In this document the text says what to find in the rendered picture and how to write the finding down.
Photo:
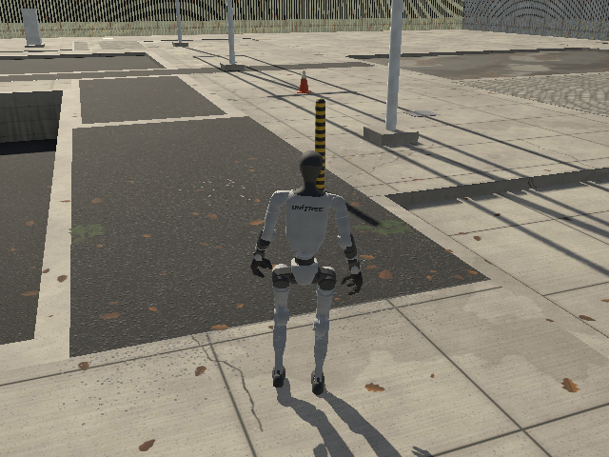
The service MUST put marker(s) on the robot right forearm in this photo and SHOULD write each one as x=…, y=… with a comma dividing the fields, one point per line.
x=351, y=257

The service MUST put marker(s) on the robot left forearm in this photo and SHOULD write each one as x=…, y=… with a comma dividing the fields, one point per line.
x=261, y=247

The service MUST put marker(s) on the robot right upper arm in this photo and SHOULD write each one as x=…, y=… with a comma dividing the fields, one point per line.
x=337, y=203

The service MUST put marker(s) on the right robot hand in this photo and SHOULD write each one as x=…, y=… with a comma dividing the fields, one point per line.
x=356, y=279

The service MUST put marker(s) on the humanoid robot torso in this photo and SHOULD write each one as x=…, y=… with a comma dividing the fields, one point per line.
x=305, y=229

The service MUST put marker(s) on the right robot thigh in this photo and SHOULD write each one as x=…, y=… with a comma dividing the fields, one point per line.
x=326, y=281

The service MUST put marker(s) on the robot left upper arm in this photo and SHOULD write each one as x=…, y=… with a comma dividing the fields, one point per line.
x=278, y=199

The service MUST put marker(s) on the left robot hand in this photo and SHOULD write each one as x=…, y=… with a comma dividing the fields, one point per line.
x=263, y=264

